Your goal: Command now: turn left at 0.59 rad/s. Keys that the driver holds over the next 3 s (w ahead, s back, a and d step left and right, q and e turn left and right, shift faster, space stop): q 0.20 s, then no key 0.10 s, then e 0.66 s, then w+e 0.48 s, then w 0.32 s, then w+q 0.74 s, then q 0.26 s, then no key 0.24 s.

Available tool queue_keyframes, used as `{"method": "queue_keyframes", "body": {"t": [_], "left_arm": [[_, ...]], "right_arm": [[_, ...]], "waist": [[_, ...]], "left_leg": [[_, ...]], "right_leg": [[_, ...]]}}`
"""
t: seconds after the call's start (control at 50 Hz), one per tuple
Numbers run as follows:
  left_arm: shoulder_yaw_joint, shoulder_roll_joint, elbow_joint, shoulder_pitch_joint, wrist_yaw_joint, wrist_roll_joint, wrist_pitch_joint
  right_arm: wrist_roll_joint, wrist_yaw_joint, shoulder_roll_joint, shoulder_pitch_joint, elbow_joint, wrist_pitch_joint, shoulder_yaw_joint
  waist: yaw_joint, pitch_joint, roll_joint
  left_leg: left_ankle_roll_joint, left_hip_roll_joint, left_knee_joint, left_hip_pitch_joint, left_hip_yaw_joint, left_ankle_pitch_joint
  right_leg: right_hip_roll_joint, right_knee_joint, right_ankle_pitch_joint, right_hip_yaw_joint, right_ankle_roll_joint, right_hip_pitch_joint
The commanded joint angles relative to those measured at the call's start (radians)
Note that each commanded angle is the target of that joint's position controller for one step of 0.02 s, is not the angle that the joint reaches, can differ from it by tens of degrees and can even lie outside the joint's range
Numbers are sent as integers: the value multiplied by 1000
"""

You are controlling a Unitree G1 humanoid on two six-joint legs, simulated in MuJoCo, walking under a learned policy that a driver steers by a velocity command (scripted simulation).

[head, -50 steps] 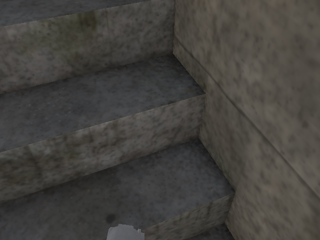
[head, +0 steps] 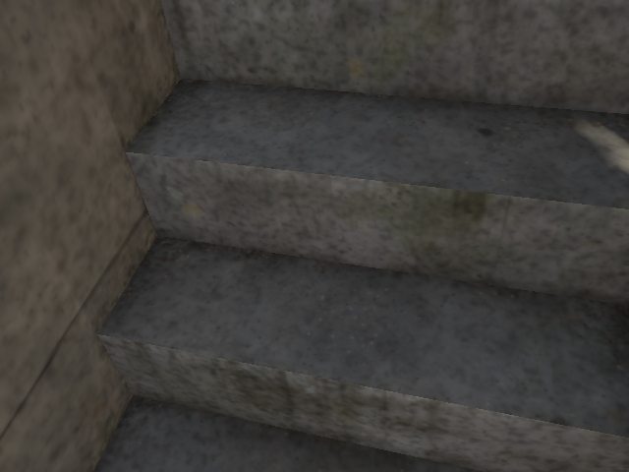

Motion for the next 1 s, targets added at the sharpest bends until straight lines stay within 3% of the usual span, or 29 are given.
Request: {"method": "queue_keyframes", "body": {"t": [0.02, 0.06, 0.08, 0.1, 0.12, 0.14, 0.16, 0.18, 0.24, 0.32, 0.36, 0.4, 0.42, 0.44, 0.46, 0.48, 0.5, 0.52, 0.6, 0.7, 0.76, 0.78, 0.82, 0.86, 0.9, 0.94, 0.96, 0.98, 1.0], "left_arm": [[46, 191, -131, -122, 38, -11, -10], [58, 220, -159, -73, 11, 8, 28], [59, 208, -161, -46, -7, -9, 36], [47, 180, -206, -99, -24, -4, 26], [30, 81, -213, -89, -27, -7, 24], [5, -23, -299, -38, -10, -33, 13], [34, 57, -383, -251, -15, -75, -10], [46, 64, -368, -269, -7, -89, -17], [74, 104, -254, -68, 11, -25, -11], [60, 159, -170, 19, -4, -75, 85], [61, 166, -133, 40, -6, -74, 107], [59, 159, -134, -6, -8, -74, 92], [7, -25, -41, -4, 29, -103, 109], [6, -29, -19, -1, 35, -101, 122], [58, 166, -130, -70, -23, -101, 70], [68, 191, -121, -28, -31, -93, 59], [74, 195, -86, 13, -30, -92, 65], [77, 187, -46, 93, -27, -74, 75], [89, 221, 46, 218, -73, -40, 79], [58, 117, 144, 328, -142, -16, 66], [40, 81, 187, 378, -165, 29, 54], [27, 20, 211, 396, -178, 29, 47], [23, 26, 274, 501, -202, 21, 44], [1, -50, 367, 547, -214, 4, 48], [-36, -105, 354, 405, -190, -29, 25], [-35, 42, 257, 330, -200, -58, -2], [17, 174, 183, 235, -185, -86, -21], [40, 245, 236, 189, -164, -54, -30], [30, 200, 231, 91, -158, -33, -16]], "right_arm": [[-41, 19, 43, -110, -109, 10, 33], [-42, 26, 36, -96, -102, 20, 39], [-37, 42, 20, -86, -87, 22, 29], [-4, 41, -6, 46, -46, -15, -4], [-10, 7, -74, 217, -5, -64, -64], [-39, -39, -270, 271, 1, -92, -124], [-29, -64, -239, 293, -21, -136, -131], [-6, -100, -225, 186, -36, -153, -111], [-24, -70, -99, -104, -65, -169, -59], [-27, -92, -60, -328, -138, -147, 14], [-21, -107, -40, -307, -147, -132, 40], [-21, -90, -41, -220, -120, -135, 46], [-10, -154, 82, -100, -14, -81, 28], [-21, -182, 50, -50, -2, -57, 26], [-33, -85, -70, -179, -101, -92, 37], [-52, -57, -44, -264, -104, -99, 44], [-62, -45, -21, -313, -123, -102, 55], [-37, -42, -14, -297, -118, -101, 60], [-3, -88, 26, -520, -207, -153, 88], [1, -95, 73, -417, -181, -153, 75], [12, -105, 97, -371, -164, -147, 72], [38, -107, 95, -362, -155, -136, 52], [61, -106, 77, -400, -151, -94, 39], [41, -73, 129, -451, -101, -69, 59], [61, -58, 207, -314, 39, -72, 71], [23, -100, 109, -303, 131, -103, 18], [-26, -103, 69, -381, 129, -127, 13], [-43, -110, 109, -507, 79, -116, 36], [-5, -112, 66, -585, 86, -124, 23]], "waist": [[-8, 19, -220], [32, 44, -266], [44, 76, -272], [-16, 42, -246], [-91, -26, -100], [-93, -119, 234], [-216, -25, 166], [-181, 17, 91], [-8, 72, 58], [36, -70, -57], [7, -80, -78], [-44, -55, -88], [-109, -41, -180], [-123, -8, -123], [-131, 75, -19], [-80, 18, -37], [-53, -4, -75], [-25, -14, -125], [52, -105, -116], [2, -47, -96], [-17, -4, -98], [-20, 84, -53], [2, 80, -108], [25, 50, -154], [-60, -24, -232], [-70, -8, -357], [-19, -35, -421], [-12, 170, -380], [7, 220, -277]], "left_leg": [[20, 89, -509, 132, 74, -9], [90, 21, -837, 261, 178, 8], [134, -21, -849, 381, 242, -31], [185, -5, -822, 574, 121, 51], [254, -32, -869, 779, 76, 160], [434, 109, -1040, 1062, -220, 319], [425, 186, -1240, 956, -469, -199], [348, 171, -1254, 661, -531, -521], [352, 120, -1192, 306, -409, -429], [356, 121, -1208, 299, -365, -344], [378, 147, -1225, 339, -357, -325], [388, 186, -1253, 480, -306, -337], [181, 184, -1226, 696, -58, -231], [139, 155, -1251, 685, -21, -223], [377, 227, -1260, 582, -230, -448], [460, 342, -1280, 570, -266, -463], [469, 357, -1292, 545, -214, -398], [418, 324, -1269, 582, -95, -252], [320, 217, -1174, 407, 109, -305], [307, 270, -968, 421, 167, -242], [247, 304, -838, 371, 122, -330], [210, 292, -803, 326, 154, -373], [189, 305, -721, 293, 198, -415], [253, 375, -571, 168, 112, -448], [187, 242, -96, 92, 195, -347], [166, 74, 416, -140, 266, -191], [166, 102, 373, -106, 177, -213], [169, 177, 360, -308, -58, -179], [204, 115, 338, -470, 6, -235]], "right_leg": [[-123, -238, 360, 87, -139, 56], [-133, -212, 438, 76, -157, 137], [-155, -242, 429, 71, -174, 100], [-144, -106, 419, 45, -123, 54], [-69, 142, 290, -19, -68, -58], [139, 379, -3, 38, -10, -426], [163, 611, -86, 163, 14, -554], [127, 881, 125, 268, 31, -523], [108, 1197, 316, 261, 29, -568], [71, 1254, 447, 252, 119, -673], [80, 1262, 453, 263, 140, -705], [92, 1186, 384, 269, 121, -762], [106, 903, 418, 113, 51, -665], [124, 836, 392, 59, 30, -611], [123, 1098, 240, 231, 55, -795], [108, 1200, 273, 294, 82, -812], [114, 1266, 335, 319, 94, -806], [126, 1253, 346, 317, 77, -785], [114, 1256, 475, 227, 111, -577], [59, 972, 510, 189, 12, -442], [13, 495, 556, 140, -46, -323], [31, 289, 455, 74, -67, -300], [94, -105, 501, -75, -125, -146], [49, -230, 730, 18, -200, -31], [-8, -267, 599, 217, -310, -121], [-80, -244, 498, 450, -353, -202], [-159, -370, 100, 569, -311, -246], [-311, -471, -393, 982, -350, -353], [-283, -452, -247, 837, -314, -208]]}}
Next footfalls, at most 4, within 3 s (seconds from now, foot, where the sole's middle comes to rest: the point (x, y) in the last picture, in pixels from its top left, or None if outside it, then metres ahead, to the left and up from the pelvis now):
0.10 left None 0.11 0.18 -0.74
0.90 right None -0.11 0.00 -0.95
1.14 left None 0.08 0.25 -0.74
1.62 right None -0.12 0.27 -0.95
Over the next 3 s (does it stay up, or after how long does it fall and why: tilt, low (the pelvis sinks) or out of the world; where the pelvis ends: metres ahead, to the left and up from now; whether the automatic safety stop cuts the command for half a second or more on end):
stays up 0.34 0.08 0.23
